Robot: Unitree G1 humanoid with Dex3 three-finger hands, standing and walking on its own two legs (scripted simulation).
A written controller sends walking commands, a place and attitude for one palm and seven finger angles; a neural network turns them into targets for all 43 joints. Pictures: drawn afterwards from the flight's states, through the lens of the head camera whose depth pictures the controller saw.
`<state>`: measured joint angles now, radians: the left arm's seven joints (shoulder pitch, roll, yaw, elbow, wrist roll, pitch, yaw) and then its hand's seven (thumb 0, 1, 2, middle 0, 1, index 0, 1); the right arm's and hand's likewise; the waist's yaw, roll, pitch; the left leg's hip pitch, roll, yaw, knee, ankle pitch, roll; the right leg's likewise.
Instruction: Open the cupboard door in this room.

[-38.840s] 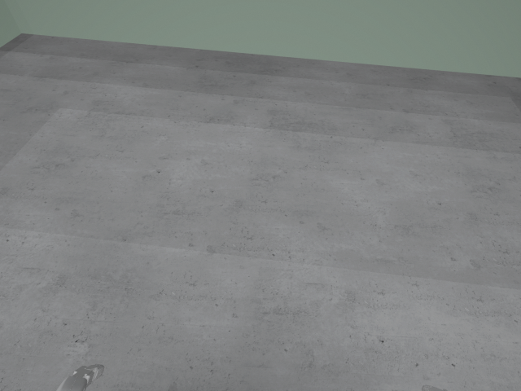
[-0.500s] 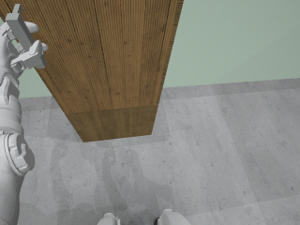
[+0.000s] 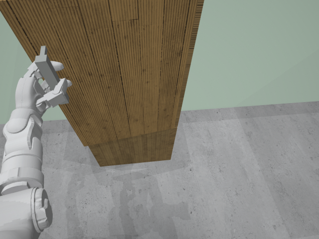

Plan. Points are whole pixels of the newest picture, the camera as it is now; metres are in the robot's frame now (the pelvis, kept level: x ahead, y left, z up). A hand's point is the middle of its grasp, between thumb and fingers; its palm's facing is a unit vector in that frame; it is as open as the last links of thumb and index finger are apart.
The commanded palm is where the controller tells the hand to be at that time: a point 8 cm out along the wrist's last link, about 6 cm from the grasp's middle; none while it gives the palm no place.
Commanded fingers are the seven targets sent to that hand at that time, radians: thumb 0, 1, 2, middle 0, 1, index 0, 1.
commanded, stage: pull the door open along its arc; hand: left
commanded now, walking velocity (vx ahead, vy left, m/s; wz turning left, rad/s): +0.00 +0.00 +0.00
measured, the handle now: (54, 76) +0.50 +0.25 +0.12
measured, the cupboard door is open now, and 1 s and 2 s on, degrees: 8 45 47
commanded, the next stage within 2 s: open thumb and fingers to let go in 0.60 s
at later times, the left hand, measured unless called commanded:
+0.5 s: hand (100, 142) +0.31 +0.11 +0.12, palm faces +0.47 -0.88 +0.03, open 6.3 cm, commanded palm +0.24 +0.13 +0.11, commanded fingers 0.00 0.90 0.90 -0.40 -1.35 -0.40 -1.35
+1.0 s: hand (122, 156) +0.28 +0.07 +0.12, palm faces +0.45 -0.89 +0.00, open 8.0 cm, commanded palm +0.23 +0.11 +0.11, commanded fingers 0.00 -0.22 0.42 -0.32 -1.23 -0.32 -1.23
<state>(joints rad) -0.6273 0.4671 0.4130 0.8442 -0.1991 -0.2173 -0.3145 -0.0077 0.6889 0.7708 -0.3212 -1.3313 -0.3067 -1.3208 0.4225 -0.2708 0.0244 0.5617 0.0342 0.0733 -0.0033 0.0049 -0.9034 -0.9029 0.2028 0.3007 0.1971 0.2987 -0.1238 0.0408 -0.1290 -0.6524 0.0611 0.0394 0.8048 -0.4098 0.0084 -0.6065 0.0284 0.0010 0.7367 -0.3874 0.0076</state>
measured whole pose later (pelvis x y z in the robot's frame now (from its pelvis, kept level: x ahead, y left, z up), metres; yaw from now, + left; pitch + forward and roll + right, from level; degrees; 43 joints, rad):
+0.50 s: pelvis +0.00 -0.02 +0.01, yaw +4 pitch +4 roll +0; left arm -0.03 -0.09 -0.06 0.00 0.01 0.05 0.48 -0.01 0.67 0.79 -0.30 -1.31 -0.31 -1.31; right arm 0.17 -0.18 0.03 0.55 -0.03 0.07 0.01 0.01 -0.90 -0.90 0.20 0.30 0.20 0.30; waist 0.01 0.04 -0.09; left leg -0.40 0.03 -0.02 0.70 -0.36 -0.02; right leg -0.36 0.00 -0.06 0.69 -0.40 -0.02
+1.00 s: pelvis -0.02 -0.04 +0.02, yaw +6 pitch +0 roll +0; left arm 0.03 -0.11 -0.17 0.03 0.04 0.01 0.52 0.00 0.36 0.67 -0.36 -1.30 -0.36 -1.30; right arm 0.16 -0.19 0.02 0.62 -0.05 0.10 -0.03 0.01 -0.90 -0.90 0.20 0.30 0.19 0.30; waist 0.01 0.05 -0.04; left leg -0.32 0.03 -0.04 0.63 -0.31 -0.04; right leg -0.28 0.00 -0.08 0.65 -0.37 -0.04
